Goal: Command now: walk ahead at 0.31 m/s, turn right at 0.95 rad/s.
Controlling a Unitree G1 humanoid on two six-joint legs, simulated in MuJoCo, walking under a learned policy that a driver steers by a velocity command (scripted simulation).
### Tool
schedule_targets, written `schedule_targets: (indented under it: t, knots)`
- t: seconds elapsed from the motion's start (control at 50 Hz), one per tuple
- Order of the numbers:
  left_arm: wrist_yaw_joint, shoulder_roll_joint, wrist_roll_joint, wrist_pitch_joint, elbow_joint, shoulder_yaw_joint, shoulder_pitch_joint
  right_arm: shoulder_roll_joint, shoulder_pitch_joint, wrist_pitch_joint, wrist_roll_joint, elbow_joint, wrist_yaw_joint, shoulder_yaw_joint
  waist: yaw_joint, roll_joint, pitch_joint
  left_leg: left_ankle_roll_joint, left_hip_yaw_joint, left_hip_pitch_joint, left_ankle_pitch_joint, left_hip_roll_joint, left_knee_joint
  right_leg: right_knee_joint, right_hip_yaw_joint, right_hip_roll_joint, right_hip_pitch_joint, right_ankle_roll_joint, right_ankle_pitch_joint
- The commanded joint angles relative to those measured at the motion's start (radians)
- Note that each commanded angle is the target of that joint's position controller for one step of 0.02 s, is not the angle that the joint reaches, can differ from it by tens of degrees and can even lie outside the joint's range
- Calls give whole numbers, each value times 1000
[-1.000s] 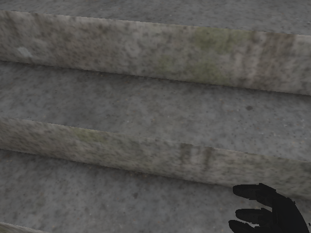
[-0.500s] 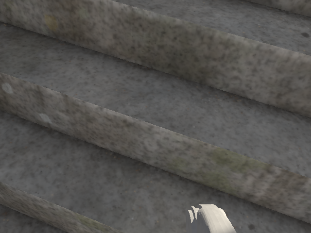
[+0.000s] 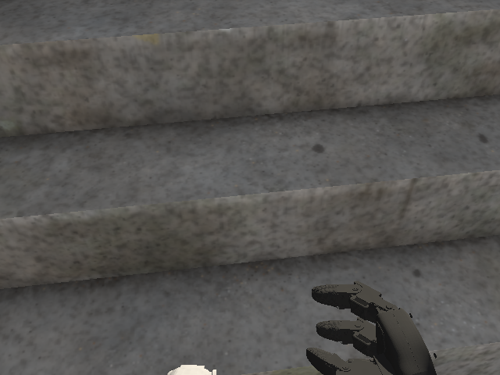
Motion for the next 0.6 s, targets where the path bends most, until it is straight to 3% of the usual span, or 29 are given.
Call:
schedule_targets:
  t: [0.02,0.04,0.08,0.1,0.12,0.14,0.16,0.18,0.2,0.22,0.24,0.26,0.28,0.3,0.32,0.34,0.36,0.38,0.4,0.42,0.44,0.46,0.48,0.5,0.52,0.54,0.56,0.58,0.6]
  knots:
    - [35,147,-23,13,-117,36,-18,-40,-149,6,4,-107,-45,-22,16,-135,22,-30,-67,-39,-136,6,-139,-298,367,-171,9,-87,-63]
    - [46,166,-30,28,-128,45,-30,-27,-157,15,11,-125,-53,-17,2,-139,3,-41,-55,-21,-151,6,-263,-314,346,-162,74,-68,-66]
    - [84,214,-57,55,-179,76,-89,-67,-107,28,19,-126,-58,-31,-28,-144,-63,-59,-93,207,-271,25,-538,-301,327,-155,71,-13,38]
    - [92,196,-76,72,-180,82,-52,-86,-105,34,7,-126,-59,-43,-10,-85,-103,-54,-102,346,-420,34,-720,-250,265,-135,99,29,208]
    - [99,185,-76,83,-206,89,-93,-124,-13,36,2,-117,-61,-67,-69,-8,-191,-4,-132,720,-500,81,-989,-129,117,-91,-38,115,616]
    - [98,224,-76,69,-258,102,-222,-232,257,36,15,-61,-58,-118,-219,114,-354,50,-263,1149,-338,187,-1212,172,43,-53,-185,206,937]
    - [66,204,-59,39,-306,100,-293,-321,405,62,61,28,-60,-165,-241,391,-447,85,-378,1403,-95,280,-1311,409,-18,-3,-325,255,410]
    - [34,76,-34,3,-331,87,-184,-367,174,75,7,10,-67,-171,5,647,-388,159,-583,1333,330,383,-1367,928,-15,101,-575,287,-35]
    - [22,99,-26,-3,-273,81,21,-289,-78,72,-21,-72,-66,-157,156,501,-345,189,-526,1214,333,429,-1342,1267,-42,83,-660,283,-121]
    - [28,160,-10,27,-243,90,123,-183,-198,63,0,-98,-70,-128,235,352,-245,151,-369,1000,281,406,-1237,1306,-140,5,-576,283,-53]
    - [33,209,9,62,-217,100,203,-90,-189,60,14,-71,-72,-110,273,147,-147,78,-130,749,162,275,-1126,1139,-253,-78,-328,298,140]
    - [31,205,14,87,-204,87,221,-79,-144,76,23,-25,-73,-112,275,16,-70,31,28,600,-49,164,-1121,934,-363,-61,-159,290,215]
    - [35,202,-2,97,-212,80,196,-118,-98,87,19,-17,-80,-125,252,-25,1,18,64,514,-174,141,-1132,791,-380,-61,-76,265,189]
    - [42,185,-20,102,-229,69,158,-147,-76,95,5,-19,-84,-135,228,-10,56,26,91,498,-205,134,-1127,647,-398,-57,-50,246,136]
    - [48,159,-30,97,-240,56,134,-160,-53,103,-3,-27,-85,-142,199,46,94,37,85,561,-176,131,-1091,419,-379,-81,-78,217,60]
    - [48,137,-28,81,-227,45,145,-155,-49,112,-13,-36,-82,-142,188,61,95,35,121,641,-152,99,-1020,115,-392,-108,-53,178,102]
    - [42,113,-18,65,-210,37,154,-151,-58,115,0,-49,-78,-140,170,91,65,35,106,691,-106,102,-947,-150,-363,-172,2,132,270]
    - [35,62,7,66,-170,22,161,-134,-57,105,33,-56,-67,-131,130,70,40,44,93,596,-282,110,-837,-273,-381,-205,157,96,532]
    - [27,37,31,67,-129,9,172,-100,-65,92,61,-61,-55,-119,100,-19,29,51,91,471,-472,96,-655,-317,-369,-223,256,61,714]
    - [19,14,38,63,-129,-9,144,-63,-58,88,86,-62,-40,-102,69,-63,52,41,115,406,-514,49,-414,-406,-331,-233,236,38,728]
    - [15,16,50,57,-146,-26,60,-5,-52,93,99,-79,-19,-88,13,-98,57,25,127,370,-442,-3,-105,-416,-294,-238,190,45,698]
    - [20,22,71,49,-189,-54,-33,34,-59,97,107,-92,1,-89,-24,-29,32,-1,27,294,-316,-50,184,-299,-214,-240,164,91,708]
    - [33,90,67,33,-204,-36,-11,24,-19,91,97,-69,16,-86,-20,5,14,-23,-35,225,-240,-70,314,-231,-103,-273,163,112,766]
    - [49,185,38,31,-216,-11,-16,6,233,89,75,5,27,-87,-116,-8,-49,-69,-90,246,-181,-28,289,-246,12,-365,196,49,725]
    - [58,283,-2,27,-232,15,-60,-80,351,93,75,47,16,-98,-149,-63,-76,-125,-71,258,-172,12,209,-311,104,-444,239,-87,569]
    - [74,366,-11,0,-263,46,-164,-174,241,115,121,7,-16,-112,-124,-159,16,-151,-107,204,-43,80,43,-397,326,-557,138,-167,116]
    - [84,176,33,-3,-296,-3,-216,-238,69,147,113,38,-60,-148,-31,92,26,-177,-101,315,92,80,-76,-420,349,-494,13,-139,-174]
    - [87,116,43,-17,-310,-27,-254,-229,10,180,99,34,-87,-156,-18,53,98,-183,-90,443,162,83,-313,-397,341,-465,-108,-119,-208]
    - [92,112,36,-13,-325,-31,-257,-200,31,201,79,52,-95,-154,-18,-44,93,-183,-33,527,134,53,-501,-389,258,-412,-127,-96,-275]
Velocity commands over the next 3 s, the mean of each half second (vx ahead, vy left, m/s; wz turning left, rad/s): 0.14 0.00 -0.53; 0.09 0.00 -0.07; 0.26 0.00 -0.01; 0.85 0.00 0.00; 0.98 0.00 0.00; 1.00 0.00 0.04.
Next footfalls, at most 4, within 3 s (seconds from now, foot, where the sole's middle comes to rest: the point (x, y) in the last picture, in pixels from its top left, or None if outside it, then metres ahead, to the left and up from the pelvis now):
0.06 left None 0.07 0.19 -0.56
0.46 right None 0.03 0.02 -0.76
0.72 left None -0.01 0.28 -0.76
1.12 right None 0.03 0.04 -0.76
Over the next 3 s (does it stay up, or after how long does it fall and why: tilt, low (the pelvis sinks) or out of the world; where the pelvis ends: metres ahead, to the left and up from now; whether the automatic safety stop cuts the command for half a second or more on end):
stays up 0.68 0.14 0.60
